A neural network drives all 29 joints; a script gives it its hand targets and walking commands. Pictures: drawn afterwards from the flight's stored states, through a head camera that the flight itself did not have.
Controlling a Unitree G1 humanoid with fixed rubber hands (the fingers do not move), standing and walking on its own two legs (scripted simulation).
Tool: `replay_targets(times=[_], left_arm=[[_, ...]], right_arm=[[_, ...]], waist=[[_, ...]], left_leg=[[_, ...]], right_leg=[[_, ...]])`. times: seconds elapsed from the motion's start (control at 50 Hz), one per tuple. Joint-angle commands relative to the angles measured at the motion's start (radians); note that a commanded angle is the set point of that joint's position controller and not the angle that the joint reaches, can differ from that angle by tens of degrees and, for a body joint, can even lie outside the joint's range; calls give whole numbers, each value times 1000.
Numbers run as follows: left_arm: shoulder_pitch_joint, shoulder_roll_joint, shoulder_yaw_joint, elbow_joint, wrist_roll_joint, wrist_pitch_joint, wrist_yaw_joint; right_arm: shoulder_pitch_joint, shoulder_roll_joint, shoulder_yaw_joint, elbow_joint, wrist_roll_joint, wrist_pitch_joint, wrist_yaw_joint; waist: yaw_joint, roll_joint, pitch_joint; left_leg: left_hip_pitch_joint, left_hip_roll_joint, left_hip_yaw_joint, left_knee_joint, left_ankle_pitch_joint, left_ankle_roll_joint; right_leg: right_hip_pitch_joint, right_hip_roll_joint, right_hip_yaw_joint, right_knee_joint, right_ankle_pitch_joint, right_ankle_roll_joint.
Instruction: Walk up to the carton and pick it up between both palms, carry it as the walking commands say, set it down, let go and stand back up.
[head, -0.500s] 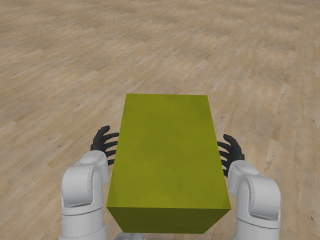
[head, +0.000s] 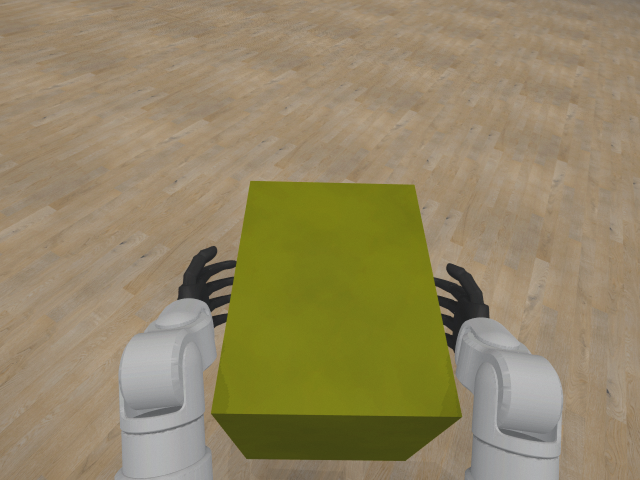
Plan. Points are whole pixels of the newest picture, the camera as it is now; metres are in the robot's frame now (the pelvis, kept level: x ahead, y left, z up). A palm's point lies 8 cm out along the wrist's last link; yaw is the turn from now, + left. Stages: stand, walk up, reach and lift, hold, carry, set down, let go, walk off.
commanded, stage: carry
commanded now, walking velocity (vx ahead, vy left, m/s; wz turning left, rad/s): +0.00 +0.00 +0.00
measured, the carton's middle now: (329, 323) +0.30 +0.01 +0.04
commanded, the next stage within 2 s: none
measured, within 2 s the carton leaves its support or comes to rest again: neither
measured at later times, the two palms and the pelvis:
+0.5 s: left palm (108, 398) +0.16 +0.21 +0.12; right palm (450, 422) +0.15 -0.09 +0.13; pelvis -0.10 +0.05 +0.00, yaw +0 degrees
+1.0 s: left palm out of the picture +0.08 +0.16 +0.10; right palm out of the picture +0.07 -0.14 +0.09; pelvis -0.18 +0.01 +0.00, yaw +0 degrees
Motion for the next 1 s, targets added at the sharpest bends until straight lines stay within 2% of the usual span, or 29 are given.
replay_targets(times=[0.0,0.06,0.08,0.1,0.12,0.14,0.16,0.18,0.22,0.26,0.28,0.3,0.32,0.34,0.36,0.4,0.44,0.48,0.6,0.64,0.68,0.7,0.74,0.76,0.78,0.82,0.88,0.94,0.98], left_arm=[[-447,-879,-734,-159,-363,-17,-108],[-427,-871,-732,-160,-366,-16,-110],[-400,-860,-725,-151,-366,-18,-110],[-382,-853,-719,-148,-370,-25,-112],[-381,-852,-705,-160,-376,-36,-116],[-441,-872,-701,-169,-376,-45,-122],[-408,-890,-697,-135,-366,-36,-127],[-381,-900,-694,-136,-363,-36,-128],[-471,-896,-707,-165,-377,-22,-135],[-430,-876,-694,-151,-362,-13,-124],[-410,-858,-687,-149,-349,-11,-117],[-393,-834,-675,-126,-333,0,-111],[-375,-832,-669,-104,-331,7,-111],[-383,-830,-666,-83,-333,13,-108],[-388,-826,-670,-76,-336,15,-110],[-431,-857,-689,-78,-355,11,-114],[-450,-859,-695,-81,-360,11,-111],[-462,-853,-695,-82,-364,13,-109],[-464,-856,-701,-109,-380,10,-107],[-455,-859,-701,-125,-385,7,-110],[-439,-870,-691,-128,-383,2,-116],[-438,-863,-686,-127,-386,0,-119],[-433,-854,-682,-134,-390,-11,-124],[-420,-858,-680,-128,-385,-15,-127],[-409,-865,-682,-130,-381,-20,-130],[-427,-884,-681,-159,-384,-29,-133],[-417,-877,-668,-169,-370,-31,-135],[-411,-868,-661,-149,-363,-28,-130],[-391,-858,-667,-140,-365,-28,-123]], right_arm=[[-439,856,578,-161,353,-46,93],[-442,863,587,-168,354,-40,91],[-440,860,591,-166,350,-38,88],[-437,853,597,-168,344,-37,83],[-458,857,615,-187,351,-40,81],[-483,871,645,-214,369,-43,78],[-522,877,646,-223,365,-39,81],[-525,889,657,-235,363,-44,83],[-473,900,633,-183,345,-45,80],[-464,869,610,-169,358,-33,76],[-470,864,614,-174,363,-28,76],[-449,828,598,-142,352,-18,73],[-441,819,601,-134,348,-13,72],[-440,814,602,-134,341,-9,69],[-433,802,590,-128,335,-9,72],[-432,818,576,-128,335,-8,78],[-427,814,557,-113,329,-8,81],[-424,807,550,-107,320,-7,79],[-440,827,575,-142,322,-9,71],[-450,835,592,-165,326,-11,70],[-458,850,613,-174,337,-12,69],[-448,841,614,-175,333,-11,66],[-459,864,634,-203,343,-17,64],[-470,872,645,-210,348,-19,63],[-481,864,647,-224,353,-23,65],[-525,898,665,-238,373,-35,67],[-522,907,681,-221,375,-38,65],[-517,898,677,-216,373,-38,62],[-511,889,672,-223,376,-36,61]], waist=[[6,240,-317],[21,315,-340],[36,313,-355],[57,249,-373],[71,10,-371],[22,-403,-388],[-7,-289,-285],[-23,-233,-251],[-52,-152,-251],[-36,4,-268],[-21,55,-306],[-16,189,-305],[-10,248,-273],[-9,228,-230],[-14,195,-210],[-17,140,-205],[-14,178,-193],[-14,180,-177],[-11,190,-249],[-8,195,-273],[5,178,-284],[4,155,-264],[-8,-97,-310],[-12,-188,-301],[-8,-219,-290],[-4,-202,-272],[-3,-198,-246],[-16,-194,-267],[-22,-157,-316]], left_leg=[[164,254,-277,-535,-318,-212],[197,200,-150,-582,-206,-335],[172,173,-105,-566,-164,-388],[113,117,-21,-487,-134,-453],[38,21,44,-216,-112,-483],[112,68,-123,332,-304,-324],[100,100,-248,443,-208,-219],[168,82,-235,503,-197,-178],[299,85,-178,274,-107,-138],[325,90,-141,-111,-118,-122],[350,132,-165,-191,-100,-124],[351,280,-373,-269,35,-104],[289,352,-408,-303,40,-68],[265,374,-390,-281,191,-64],[219,381,-369,-288,198,-65],[170,352,-327,-350,-16,-82],[125,325,-302,-386,-175,-100],[132,312,-293,-385,-181,-96],[233,327,-296,-301,106,-8],[225,327,-289,-289,108,17],[165,306,-249,-285,15,-9],[144,273,-220,-255,-7,-39],[45,149,-118,-60,-30,-109],[-7,103,-98,-3,-97,-119],[28,49,-72,97,-199,-127],[49,31,-84,286,-267,-120],[35,14,-80,344,-305,-113],[71,30,-73,151,-241,-94],[185,64,-71,-87,-97,-94]], right_leg=[[110,8,-74,-238,-25,-59],[251,32,-200,-488,-95,-73],[349,37,-217,-606,-107,-81],[494,19,-194,-788,-38,-100],[542,-124,43,-942,-93,-158],[207,-421,513,-896,-282,-237],[-46,-435,448,-915,-332,-250],[-206,-399,345,-925,-370,-215],[-208,-219,81,-789,-174,-90],[-68,-122,23,-565,57,-90],[-33,-99,26,-510,146,-88],[-83,-53,19,-410,82,-62],[-80,-42,0,-378,-20,-51],[-86,-35,8,-302,-82,-45],[-76,-24,5,-255,-76,-38],[-57,-7,16,-150,-36,-41],[-40,-8,13,-108,-21,-51],[-47,-12,8,-102,-42,-53],[-34,-26,-33,-211,-78,-59],[12,-31,-48,-302,-61,-68],[103,-37,-36,-483,80,-82],[125,-59,17,-593,147,-94],[216,-252,292,-690,336,-149],[203,-308,357,-692,407,-184],[109,-340,357,-706,368,-226],[22,-315,303,-718,358,-245],[14,-278,255,-724,348,-244],[85,-245,211,-643,473,-218],[96,-198,166,-561,524,-166]])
